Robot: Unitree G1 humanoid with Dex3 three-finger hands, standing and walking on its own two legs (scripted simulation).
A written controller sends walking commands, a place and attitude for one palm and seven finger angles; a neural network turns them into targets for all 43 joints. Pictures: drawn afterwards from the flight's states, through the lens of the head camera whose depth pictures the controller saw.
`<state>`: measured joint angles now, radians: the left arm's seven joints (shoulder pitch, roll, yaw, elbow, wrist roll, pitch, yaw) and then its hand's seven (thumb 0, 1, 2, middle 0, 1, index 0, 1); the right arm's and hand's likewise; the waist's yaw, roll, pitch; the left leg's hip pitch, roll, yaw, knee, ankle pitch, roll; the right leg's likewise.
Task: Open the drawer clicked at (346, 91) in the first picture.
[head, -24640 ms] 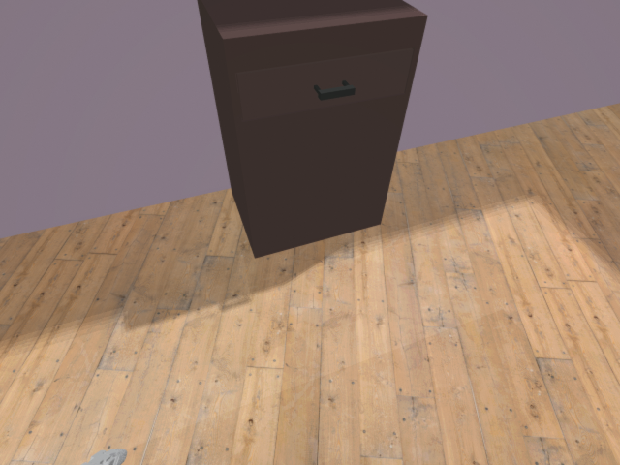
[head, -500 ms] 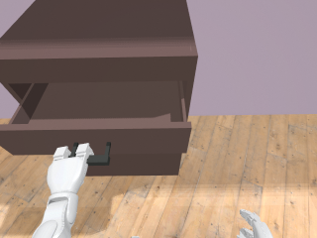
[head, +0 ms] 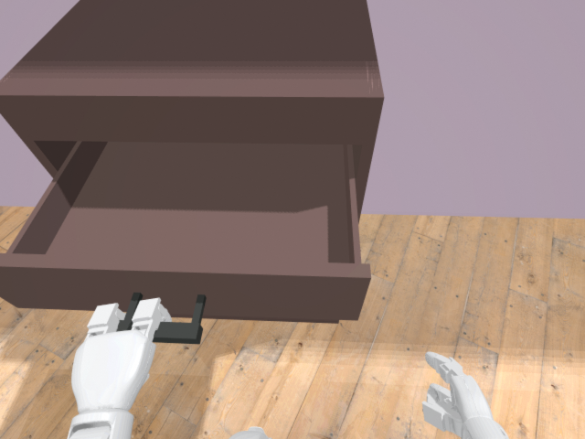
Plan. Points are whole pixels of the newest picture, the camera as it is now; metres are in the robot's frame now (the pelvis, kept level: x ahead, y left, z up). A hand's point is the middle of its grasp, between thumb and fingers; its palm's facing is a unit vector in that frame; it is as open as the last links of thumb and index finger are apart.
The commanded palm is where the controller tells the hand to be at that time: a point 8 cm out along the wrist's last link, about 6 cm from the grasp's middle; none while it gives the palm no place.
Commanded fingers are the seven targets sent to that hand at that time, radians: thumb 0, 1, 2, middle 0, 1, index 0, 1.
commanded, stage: pull the drawer open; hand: left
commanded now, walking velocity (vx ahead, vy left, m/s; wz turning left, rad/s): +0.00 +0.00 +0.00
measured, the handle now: (163, 316) +0.27 +0.21 +0.01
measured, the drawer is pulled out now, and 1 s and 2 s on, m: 0.24 0.30 0.30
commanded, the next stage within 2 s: open the thumb to release the handle in 0.66 s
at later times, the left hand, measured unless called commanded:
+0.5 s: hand (121, 422) +0.15 +0.23 -0.01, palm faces -0.04 -0.11 -0.99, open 5.9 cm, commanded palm +0.11 +0.22 +0.04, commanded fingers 0.00 0.90 0.90 -0.40 -1.35 -0.40 -1.35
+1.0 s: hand (111, 422) +0.15 +0.24 -0.01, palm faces -0.01 -0.08 -1.00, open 7.1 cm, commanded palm +0.12 +0.24 +0.04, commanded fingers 0.00 -0.01 0.51 -0.34 -1.25 -0.34 -1.25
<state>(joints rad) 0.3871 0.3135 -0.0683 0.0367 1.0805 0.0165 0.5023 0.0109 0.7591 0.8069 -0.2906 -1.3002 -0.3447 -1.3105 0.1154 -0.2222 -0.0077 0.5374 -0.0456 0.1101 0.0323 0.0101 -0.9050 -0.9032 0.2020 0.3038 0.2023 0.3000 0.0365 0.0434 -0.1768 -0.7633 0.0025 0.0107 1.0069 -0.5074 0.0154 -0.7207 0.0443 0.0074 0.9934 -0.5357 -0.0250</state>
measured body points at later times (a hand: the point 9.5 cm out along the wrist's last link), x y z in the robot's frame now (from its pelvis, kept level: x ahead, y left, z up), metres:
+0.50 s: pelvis -0.01 +0.00 -0.01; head +0.04 -0.02 +0.44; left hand +0.14 +0.23 +0.04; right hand +0.19 -0.23 -0.11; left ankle -0.01 +0.11 -0.68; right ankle -0.03 -0.11 -0.68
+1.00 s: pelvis -0.02 -0.01 -0.02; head +0.04 -0.03 +0.43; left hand +0.14 +0.24 +0.04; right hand +0.19 -0.23 -0.12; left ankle -0.01 +0.11 -0.68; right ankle -0.03 -0.11 -0.68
